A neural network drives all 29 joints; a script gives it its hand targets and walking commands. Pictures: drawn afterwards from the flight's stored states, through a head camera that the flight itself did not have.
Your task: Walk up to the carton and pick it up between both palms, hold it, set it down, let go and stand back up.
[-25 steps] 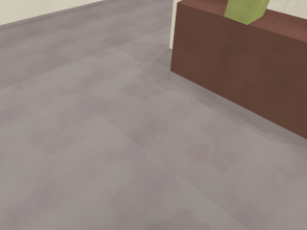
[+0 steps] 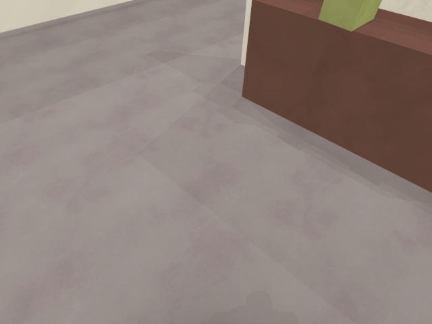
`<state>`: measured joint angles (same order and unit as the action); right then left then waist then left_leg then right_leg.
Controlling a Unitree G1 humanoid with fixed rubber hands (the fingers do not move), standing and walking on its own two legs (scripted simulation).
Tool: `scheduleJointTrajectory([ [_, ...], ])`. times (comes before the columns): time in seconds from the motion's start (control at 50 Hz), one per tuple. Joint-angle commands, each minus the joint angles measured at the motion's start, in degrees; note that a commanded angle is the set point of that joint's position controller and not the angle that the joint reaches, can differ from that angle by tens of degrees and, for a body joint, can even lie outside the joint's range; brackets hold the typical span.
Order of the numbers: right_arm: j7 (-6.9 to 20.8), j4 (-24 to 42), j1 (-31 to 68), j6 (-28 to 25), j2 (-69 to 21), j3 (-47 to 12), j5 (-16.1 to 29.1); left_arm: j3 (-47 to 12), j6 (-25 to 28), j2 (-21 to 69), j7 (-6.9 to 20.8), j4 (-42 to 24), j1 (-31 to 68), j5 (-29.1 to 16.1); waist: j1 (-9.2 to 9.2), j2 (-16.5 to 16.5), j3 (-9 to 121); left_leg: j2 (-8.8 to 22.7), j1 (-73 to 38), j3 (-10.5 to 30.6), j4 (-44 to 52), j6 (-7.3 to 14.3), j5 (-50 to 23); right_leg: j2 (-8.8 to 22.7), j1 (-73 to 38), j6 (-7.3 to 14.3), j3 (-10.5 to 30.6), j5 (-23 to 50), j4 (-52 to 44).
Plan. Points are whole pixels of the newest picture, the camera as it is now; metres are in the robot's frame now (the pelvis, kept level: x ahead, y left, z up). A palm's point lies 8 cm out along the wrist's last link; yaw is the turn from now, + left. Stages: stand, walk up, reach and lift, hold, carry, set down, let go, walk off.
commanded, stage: stand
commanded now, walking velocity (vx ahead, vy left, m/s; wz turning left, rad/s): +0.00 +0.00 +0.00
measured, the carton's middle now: out of the picture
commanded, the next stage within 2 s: walk up in 2.00 s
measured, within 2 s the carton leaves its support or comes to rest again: neither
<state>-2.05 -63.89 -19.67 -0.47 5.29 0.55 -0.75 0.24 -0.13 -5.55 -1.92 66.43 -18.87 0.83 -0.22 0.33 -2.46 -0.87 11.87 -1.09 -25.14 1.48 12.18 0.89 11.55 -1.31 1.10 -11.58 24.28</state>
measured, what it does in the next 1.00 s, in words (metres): stands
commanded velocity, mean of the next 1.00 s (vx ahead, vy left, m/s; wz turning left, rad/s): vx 0.00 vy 0.00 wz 0.00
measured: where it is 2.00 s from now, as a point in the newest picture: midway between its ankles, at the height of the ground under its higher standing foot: outside the picture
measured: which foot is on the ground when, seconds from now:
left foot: down 0.00-1.00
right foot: down 0.00-1.00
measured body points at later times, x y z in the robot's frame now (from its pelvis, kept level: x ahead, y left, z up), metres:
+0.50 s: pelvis +0.01 +0.00 +0.00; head +0.03 +0.01 +0.45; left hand -0.01 +0.20 -0.17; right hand -0.01 -0.20 -0.16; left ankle +0.02 +0.10 -0.74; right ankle +0.02 -0.14 -0.74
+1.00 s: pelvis +0.02 +0.01 +0.00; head +0.03 +0.01 +0.45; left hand -0.01 +0.20 -0.16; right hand +0.00 -0.19 -0.16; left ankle +0.02 +0.10 -0.74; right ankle +0.02 -0.14 -0.74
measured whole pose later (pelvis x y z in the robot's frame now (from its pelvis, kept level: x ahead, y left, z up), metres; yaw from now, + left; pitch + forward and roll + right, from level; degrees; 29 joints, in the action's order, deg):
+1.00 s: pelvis +0.02 +0.01 +0.00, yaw +0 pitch -1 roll +0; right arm -2.0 -65.2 -18.2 -1.2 5.0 0.8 -0.6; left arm 0.3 0.4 -5.3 -2.3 67.3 -18.3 0.6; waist 0.1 0.3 -2.0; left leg -2.0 9.1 -1.1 -23.7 2.2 13.5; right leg 2.0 9.2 -2.1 1.2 -13.6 23.8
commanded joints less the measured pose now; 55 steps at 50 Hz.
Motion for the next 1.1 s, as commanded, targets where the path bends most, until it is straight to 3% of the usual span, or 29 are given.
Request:
scheduleJointTrajectory([
  [0.0, -0.15, 1.39, -3.30, -0.57, 6.94, 1.41, 0.25, 0.53, 0.61, -4.66, -0.10, -0.71, -5.19, -0.13, -0.52, 1.18, -3.82, 3.97, 3.08, 4.78, 6.19, 0.90, 2.96, 3.67, 3.55, 2.11, 4.60, -5.19, -6.18],
  [0.02, 0.18, 1.54, -3.68, -0.82, 4.16, 0.72, 0.25, 1.05, 0.45, -6.45, -0.19, -0.53, -6.02, -0.42, -0.07, -2.63, -3.25, 4.96, 2.36, 5.60, 6.61, 1.27, 4.90, 3.18, 2.40, 1.89, 4.17, -3.38, -5.42],
  [0.04, 0.28, 2.05, -1.95, -0.55, 5.04, 1.05, 0.02, 0.88, 0.36, -4.47, -0.32, -0.01, -6.37, -0.63, -0.98, -1.48, -4.31, 4.52, 5.24, 5.50, 7.13, 0.84, 5.28, 2.55, 1.09, 1.77, 3.19, -2.34, -4.69],
  [0.08, -0.49, 0.82, -4.86, -0.60, 4.05, 0.78, 0.10, 0.33, 0.75, -2.90, -0.03, -1.10, -4.76, -0.13, -0.49, 2.05, -1.86, 5.28, 2.82, 6.25, 6.56, 1.45, 1.64, 3.06, -0.03, 2.51, 3.62, 0.40, -4.82],
  [0.14, -0.16, 0.62, -6.16, -0.41, 5.15, 1.26, 0.46, -0.19, 1.16, -1.96, 0.10, -0.19, -5.11, 0.00, 0.56, 2.77, -2.91, 4.67, -0.77, 5.50, 5.47, 0.96, -0.07, 3.35, 3.61, 2.35, 4.16, -0.14, -5.43],
  [0.18, -0.03, 1.98, -2.89, -0.48, 6.37, 1.43, 0.15, 0.30, 1.02, -3.91, -0.39, -0.93, -5.32, -0.54, -0.08, -1.98, -2.53, 5.79, -0.01, 6.29, 6.58, 1.37, 1.48, 2.62, 4.13, 2.19, 3.44, 1.92, -4.07],
  [0.2, 0.14, 1.66, -4.35, -1.01, 3.18, 0.64, 0.34, 0.84, 1.07, -5.60, -0.46, -1.10, -3.88, -0.28, 0.69, -1.65, -1.74, 4.96, 0.60, 5.16, 5.45, 1.59, -0.38, 3.65, 0.78, 2.76, 4.17, 2.34, -3.93],
  [0.22, -0.09, 0.34, -7.64, -0.62, 3.66, 0.58, 0.44, 0.13, 1.13, -3.02, -0.02, -1.72, -2.51, -0.79, 1.30, -3.89, -2.59, 4.08, 1.41, 5.06, 6.20, 1.05, 0.88, 3.77, 2.29, 2.91, 4.78, 0.63, -4.42],
  [0.26, -0.49, -0.21, -7.42, -0.69, 1.67, -0.10, -0.03, 0.61, 0.78, -4.06, -0.04, -0.97, -4.59, -0.33, 0.38, -0.70, -2.37, 5.51, 2.07, 6.67, 6.67, 1.24, -0.72, 2.86, 1.06, 2.43, 2.59, 2.97, -2.62],
  [0.28, -0.68, 1.18, -4.04, -0.72, 5.43, 0.81, 0.12, 0.25, 1.08, -3.31, -0.11, -1.06, -5.26, -0.27, -0.60, -1.34, -2.54, 6.22, 1.35, 6.86, 6.78, 1.43, -1.27, 2.99, 0.92, 2.34, 2.72, 3.54, -3.66],
  [0.3, -0.62, 1.26, -4.77, -0.56, 5.34, 1.02, 0.30, 0.15, 1.01, -3.98, -0.41, -0.73, -4.18, -0.29, 0.56, -1.11, -5.81, 5.30, 2.91, 6.67, 6.46, 1.44, 0.30, 3.15, 2.93, 2.40, 3.42, 3.10, -4.47],
  [0.32, -0.19, 1.39, -3.92, -0.68, 6.81, 1.46, -0.08, 0.70, 1.12, -5.64, -0.54, -0.33, -4.68, -0.18, 0.25, 2.80, -5.62, 5.08, 1.34, 5.84, 6.58, 1.12, -2.39, 3.22, 2.52, 2.11, 3.88, 3.02, -4.09],
  [0.34, -0.40, 1.19, -4.51, -0.83, 6.04, 1.40, 0.24, 0.49, 1.37, -2.91, -0.28, -0.49, -5.37, -0.32, -0.18, -1.48, -3.39, 4.69, -0.05, 5.39, 5.95, 1.21, -2.78, 3.26, 1.79, 2.50, 3.77, 2.71, -4.32],
  [0.38, -0.16, 0.83, -4.99, -0.52, 3.70, 0.95, 0.79, -0.06, 1.19, -2.99, -0.38, -0.46, -5.29, -0.51, 0.28, 2.01, -6.98, 4.91, 0.77, 5.47, 4.91, 1.14, -2.27, 3.59, 4.38, 2.45, 4.11, 0.90, -5.53],
  [0.44, -0.44, 1.13, -4.40, -0.82, 4.18, 0.69, 0.64, 0.25, 1.57, -2.88, -0.40, 0.09, -5.66, -0.29, 0.37, 0.04, -3.27, 5.66, 0.79, 5.53, 5.17, 0.89, -4.53, 3.94, -0.84, 2.82, 4.27, 5.28, -4.61],
  [0.46, -0.59, 0.13, -5.84, -1.24, 3.00, 0.82, 0.30, 0.07, 1.38, -1.80, -0.56, 0.06, -6.49, -0.39, -0.40, -1.97, -2.07, 5.35, -1.31, 5.07, 4.99, 0.93, -5.41, 4.22, 0.03, 2.98, 4.62, 6.14, -4.21],
  [0.48, -0.11, 0.65, -4.57, -1.22, 3.34, 0.98, 0.45, 0.37, 1.31, -4.25, -0.49, -0.76, -3.58, -0.37, 0.71, 0.33, -2.54, 4.98, -1.80, 5.67, 5.53, 1.05, -5.40, 3.99, 1.21, 3.28, 4.55, 4.94, -4.62],
  [0.5, -0.37, 1.13, -3.71, -1.47, 6.79, 1.76, 0.10, 0.68, 1.41, -4.83, -0.60, -1.38, -3.22, -0.46, -0.02, -1.30, -1.14, 5.69, -2.51, 5.36, 5.11, 1.18, -7.39, 3.81, 0.58, 2.89, 3.99, 6.47, -4.44],
  [0.52, -0.51, 1.43, -3.27, -1.35, 7.00, 1.77, 0.28, 0.33, 1.89, -3.06, -0.25, -1.74, -1.42, -0.47, 0.34, 1.86, 0.41, 5.57, -1.92, 5.92, 5.48, 1.38, -6.72, 3.34, -1.22, 2.53, 3.14, 5.91, -3.78],
  [0.54, 0.05, 0.64, -4.76, -1.19, 6.47, 1.88, 0.16, 1.00, 1.76, -5.81, -0.42, -1.65, -1.73, -0.16, 1.01, 0.60, -0.12, 5.23, -1.09, 5.08, 4.74, 1.19, -5.89, 3.17, -2.03, 2.34, 3.57, 6.43, -3.82],
  [0.56, 0.03, 0.78, -2.86, -1.05, 4.81, 1.73, 0.06, 1.42, 1.54, -7.10, -0.30, -1.80, -2.11, -0.47, 0.22, -2.09, -2.70, 5.20, 1.85, 5.04, 5.33, 1.19, -6.50, 3.74, -2.57, 2.75, 3.85, 7.40, -3.49],
  [0.58, -0.39, 0.13, -5.02, -1.15, 5.19, 1.46, 0.42, 1.26, 1.31, -5.50, -0.58, -0.96, -4.08, -0.14, 0.52, -0.18, -1.98, 5.10, -0.18, 5.05, 5.15, 0.82, -6.31, 3.58, -2.02, 2.64, 3.50, 6.95, -3.41],
  [0.62, -0.14, 0.51, -3.05, -1.36, 2.96, 1.06, 0.29, 1.43, 0.71, -5.74, -0.54, -0.81, -5.98, -0.57, -0.93, -0.50, -1.88, 4.95, 0.08, 5.45, 6.40, 1.09, -4.20, 3.42, -2.21, 2.06, 2.86, 4.59, -3.83],
  [0.64, -0.18, 0.08, -3.65, -1.12, 3.45, 0.95, 0.31, 0.57, 0.52, -2.41, -0.59, -0.17, -4.26, -0.04, 0.26, -2.39, -2.36, 5.19, 0.22, 5.38, 7.48, 1.04, -0.67, 3.54, -0.74, 1.84, 2.33, 2.91, -3.65],
  [0.68, -0.23, 0.15, -3.30, -0.92, 4.15, 1.11, 0.16, 0.61, 0.32, -2.66, -0.56, -0.44, -3.83, 0.08, 0.07, -2.41, -3.88, 5.57, 1.96, 6.60, 8.81, 1.09, 2.24, 3.20, -0.76, 1.52, 2.04, 2.74, -3.54],
  [0.86, -0.24, -0.48, -3.87, -1.11, 4.96, 1.14, 0.21, 0.65, 0.89, -3.84, -0.59, 0.39, -4.44, -0.24, 0.39, 0.75, -3.33, 5.48, -1.37, 6.14, 7.35, 1.70, -3.28, 3.73, 0.40, 1.28, 2.09, 4.16, -4.06],
  [1.08, -0.26, -1.13, -3.66, -1.22, 4.09, 0.86, 0.23, 0.65, 1.00, -3.64, -0.75, 0.79, -5.02, -0.26, 0.36, -0.58, -2.94, 5.22, -1.89, 5.55, 6.74, 1.60, -5.88, 4.08, -0.32, 1.45, 2.11, 5.29, -3.80],
])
